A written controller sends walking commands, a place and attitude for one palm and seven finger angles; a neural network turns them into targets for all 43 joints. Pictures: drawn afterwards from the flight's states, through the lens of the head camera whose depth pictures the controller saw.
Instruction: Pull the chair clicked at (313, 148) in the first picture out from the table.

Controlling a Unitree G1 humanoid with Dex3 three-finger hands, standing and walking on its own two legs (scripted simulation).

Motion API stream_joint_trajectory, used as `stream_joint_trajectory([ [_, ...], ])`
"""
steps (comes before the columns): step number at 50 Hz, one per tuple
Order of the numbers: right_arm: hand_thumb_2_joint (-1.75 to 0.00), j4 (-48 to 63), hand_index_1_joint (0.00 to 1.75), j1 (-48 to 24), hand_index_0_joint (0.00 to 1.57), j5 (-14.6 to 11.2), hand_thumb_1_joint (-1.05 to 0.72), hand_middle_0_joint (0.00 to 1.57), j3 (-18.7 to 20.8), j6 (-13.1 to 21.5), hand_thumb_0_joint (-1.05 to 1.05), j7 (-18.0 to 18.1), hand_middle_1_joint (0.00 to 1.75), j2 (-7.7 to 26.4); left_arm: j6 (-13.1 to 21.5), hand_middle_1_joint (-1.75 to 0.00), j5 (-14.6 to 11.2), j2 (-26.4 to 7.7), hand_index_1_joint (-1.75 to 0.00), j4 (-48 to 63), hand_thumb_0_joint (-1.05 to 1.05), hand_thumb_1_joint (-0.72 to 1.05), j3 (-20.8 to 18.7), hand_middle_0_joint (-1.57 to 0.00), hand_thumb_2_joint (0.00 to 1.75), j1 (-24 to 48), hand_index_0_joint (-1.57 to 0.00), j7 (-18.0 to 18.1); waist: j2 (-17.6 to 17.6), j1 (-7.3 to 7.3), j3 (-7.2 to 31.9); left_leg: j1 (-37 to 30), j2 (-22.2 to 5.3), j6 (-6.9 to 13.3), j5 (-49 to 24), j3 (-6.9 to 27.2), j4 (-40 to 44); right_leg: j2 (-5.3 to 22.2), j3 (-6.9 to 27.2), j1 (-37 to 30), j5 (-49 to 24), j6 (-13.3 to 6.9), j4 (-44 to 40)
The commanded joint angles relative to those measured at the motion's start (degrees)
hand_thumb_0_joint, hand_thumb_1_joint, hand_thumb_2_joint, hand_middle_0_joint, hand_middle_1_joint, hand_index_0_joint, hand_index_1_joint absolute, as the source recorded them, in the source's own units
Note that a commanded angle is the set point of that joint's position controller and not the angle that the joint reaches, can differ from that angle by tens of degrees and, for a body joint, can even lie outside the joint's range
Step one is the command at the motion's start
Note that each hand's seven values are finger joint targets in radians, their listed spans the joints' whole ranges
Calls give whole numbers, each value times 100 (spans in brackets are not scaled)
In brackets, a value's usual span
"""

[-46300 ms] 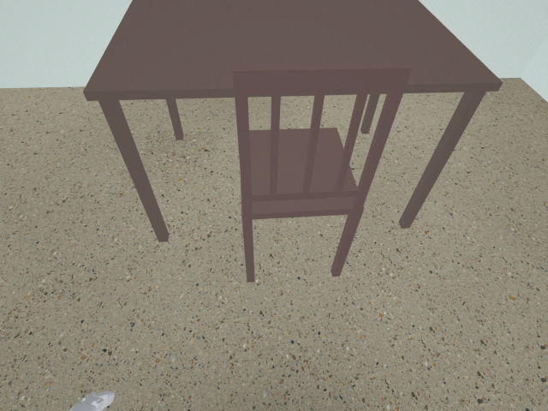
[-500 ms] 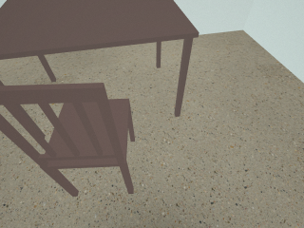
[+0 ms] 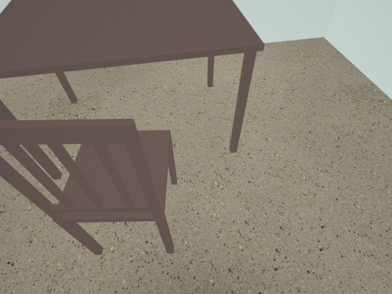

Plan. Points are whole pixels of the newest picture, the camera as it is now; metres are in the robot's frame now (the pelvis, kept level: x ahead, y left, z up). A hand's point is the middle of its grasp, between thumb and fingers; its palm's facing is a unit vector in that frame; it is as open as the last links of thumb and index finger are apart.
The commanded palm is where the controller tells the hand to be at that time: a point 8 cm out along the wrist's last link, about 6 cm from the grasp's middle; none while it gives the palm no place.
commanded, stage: look again from close up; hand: left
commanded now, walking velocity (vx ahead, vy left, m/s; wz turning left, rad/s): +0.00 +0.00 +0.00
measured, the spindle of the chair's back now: (80, 179) +0.40 +0.34 -0.08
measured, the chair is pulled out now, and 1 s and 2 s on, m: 0.30 0.30 0.30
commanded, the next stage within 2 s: come to a stop and stand still in 0.94 s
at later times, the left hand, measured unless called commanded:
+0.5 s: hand out of the picture +0.00 +0.17 -0.17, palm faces +0.02 -0.98 -0.21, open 7.3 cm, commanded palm none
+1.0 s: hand out of the picture -0.02 +0.15 -0.18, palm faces +0.02 -0.98 -0.18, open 7.4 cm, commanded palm none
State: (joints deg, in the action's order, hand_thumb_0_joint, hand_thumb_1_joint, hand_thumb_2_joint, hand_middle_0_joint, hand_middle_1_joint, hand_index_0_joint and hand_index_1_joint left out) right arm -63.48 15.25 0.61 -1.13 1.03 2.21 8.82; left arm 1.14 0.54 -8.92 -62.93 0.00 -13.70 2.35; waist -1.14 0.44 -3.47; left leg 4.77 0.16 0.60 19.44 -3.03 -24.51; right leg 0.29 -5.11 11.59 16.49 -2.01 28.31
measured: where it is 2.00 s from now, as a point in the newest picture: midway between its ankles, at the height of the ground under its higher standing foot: outside the picture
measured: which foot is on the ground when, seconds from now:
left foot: down 0.00-1.00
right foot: down 0.00-1.00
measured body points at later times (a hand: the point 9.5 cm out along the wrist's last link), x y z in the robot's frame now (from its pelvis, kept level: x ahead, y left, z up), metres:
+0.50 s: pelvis -0.01 -0.01 +0.00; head +0.01 -0.02 +0.45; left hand +0.00 +0.22 -0.15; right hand -0.02 -0.22 -0.16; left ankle -0.07 +0.11 -0.74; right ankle -0.01 -0.09 -0.74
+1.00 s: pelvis -0.01 -0.01 +0.00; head +0.01 -0.01 +0.45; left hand -0.02 +0.20 -0.16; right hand -0.04 -0.21 -0.16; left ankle -0.07 +0.11 -0.74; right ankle -0.01 -0.09 -0.74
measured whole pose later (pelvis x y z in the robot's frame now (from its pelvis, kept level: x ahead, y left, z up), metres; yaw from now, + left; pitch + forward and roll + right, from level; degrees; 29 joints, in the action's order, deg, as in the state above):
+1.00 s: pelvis -0.01 -0.01 +0.00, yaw +0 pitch -1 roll +0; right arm -66.1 17.8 0.5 -1.2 1.2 2.4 6.2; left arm 0.8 0.7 -7.8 -64.5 0.2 -16.8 2.1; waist 0.4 0.0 -2.8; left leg 5.0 -1.1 -0.3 18.3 -3.2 -24.2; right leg -1.0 -5.2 11.3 14.6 -3.1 26.6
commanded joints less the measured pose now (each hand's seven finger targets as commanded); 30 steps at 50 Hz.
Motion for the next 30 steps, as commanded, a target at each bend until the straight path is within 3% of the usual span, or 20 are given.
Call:
stream_joint_trajectory([
  [1,-90,38,30,486,20,15,-90,20,95,30,0,9,30,500,88,-30,-2,-602,-30,188,0,90,-80,-20,90,-331,-20,25,146,3,170,336,-667,77,-1928,422,323,714,707,-527,-2517,-171,-264],
  [12,-90,-68,30,498,20,14,-90,20,79,36,0,14,30,462,70,-30,5,-608,-30,151,0,90,-90,-20,90,-360,-20,20,85,-25,123,337,-669,71,-1730,406,430,722,732,-550,-2315,-179,-370],
  [30,-90,-172,30,652,20,15,-90,20,64,15,0,-5,30,300,45,-30,11,-543,-30,93,0,90,-70,-20,90,-503,-20,-3,137,-40,-189,580,-621,82,-948,387,502,665,829,-305,-1278,-187,-680],
])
